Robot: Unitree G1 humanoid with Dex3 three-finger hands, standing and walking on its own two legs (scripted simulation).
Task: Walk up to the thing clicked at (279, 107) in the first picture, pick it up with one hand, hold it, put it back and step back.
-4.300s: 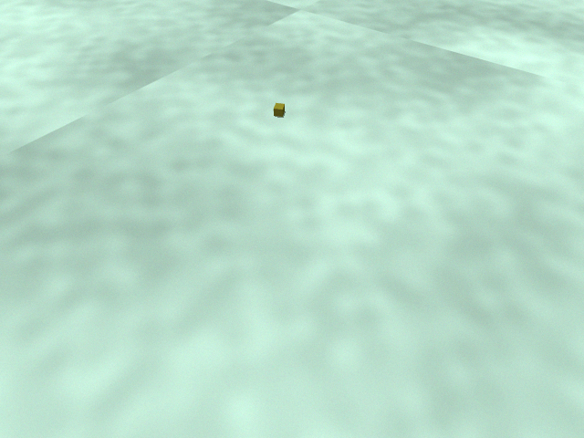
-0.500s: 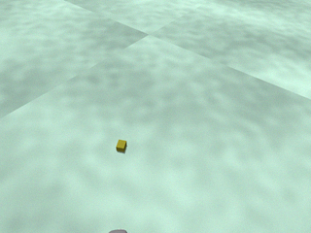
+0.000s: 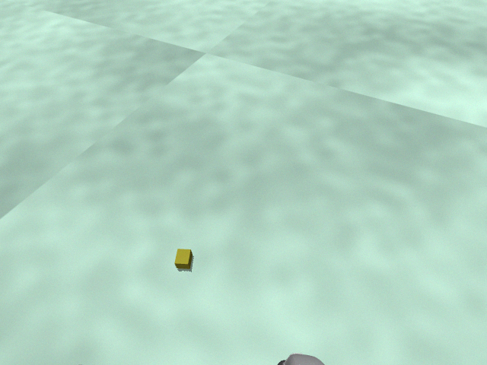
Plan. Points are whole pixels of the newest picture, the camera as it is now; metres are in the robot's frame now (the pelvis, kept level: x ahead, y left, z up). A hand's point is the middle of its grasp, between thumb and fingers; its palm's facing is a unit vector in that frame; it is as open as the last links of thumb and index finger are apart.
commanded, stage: walk up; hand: left
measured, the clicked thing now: (183, 258) +0.63 +0.27 -0.73
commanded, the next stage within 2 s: none
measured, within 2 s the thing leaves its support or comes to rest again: neither
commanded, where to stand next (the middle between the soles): +0.22 +0.03 m, yaw +1 degrees
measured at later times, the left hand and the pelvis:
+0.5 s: hand out of the picture +0.15 +0.32 -0.16, palm faces -0.03 -0.94 -0.34, open 7.4 cm; pelvis +0.10 +0.05 +0.00, yaw +0 degrees
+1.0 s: hand (98, 327) +0.22 +0.29 -0.14, palm faces -0.05 -0.93 -0.37, open 7.4 cm; pelvis +0.14 +0.03 +0.01, yaw -2 degrees
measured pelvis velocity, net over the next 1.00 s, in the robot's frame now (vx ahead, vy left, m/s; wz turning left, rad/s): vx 0.14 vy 0.03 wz -0.03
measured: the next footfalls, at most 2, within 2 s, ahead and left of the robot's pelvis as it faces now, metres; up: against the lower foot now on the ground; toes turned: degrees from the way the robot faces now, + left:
left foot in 0.40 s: +0.22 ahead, +0.16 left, +0.00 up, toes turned +0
right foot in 0.80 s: +0.19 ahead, -0.11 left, +0.00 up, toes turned -3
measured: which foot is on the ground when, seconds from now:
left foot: down 0.00-0.00, up 0.02-0.38, down 0.40-1.00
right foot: down 0.00-0.42, up 0.44-0.78, down 0.80-1.00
